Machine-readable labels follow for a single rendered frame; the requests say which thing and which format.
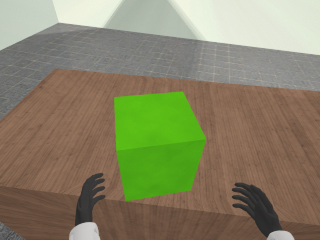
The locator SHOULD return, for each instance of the left robot forearm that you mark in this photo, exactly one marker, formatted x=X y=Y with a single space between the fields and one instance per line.
x=85 y=231

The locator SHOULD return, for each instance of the right robot forearm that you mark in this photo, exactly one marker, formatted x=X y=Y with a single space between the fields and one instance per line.
x=280 y=235

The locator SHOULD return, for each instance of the carton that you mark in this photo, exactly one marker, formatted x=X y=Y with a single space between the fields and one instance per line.
x=159 y=144

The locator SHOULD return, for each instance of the robot left hand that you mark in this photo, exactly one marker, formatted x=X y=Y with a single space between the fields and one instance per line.
x=86 y=201

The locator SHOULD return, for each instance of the robot right hand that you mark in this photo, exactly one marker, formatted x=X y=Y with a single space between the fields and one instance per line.
x=259 y=207

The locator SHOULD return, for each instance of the pedestal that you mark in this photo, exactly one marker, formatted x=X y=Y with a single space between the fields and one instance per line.
x=63 y=132

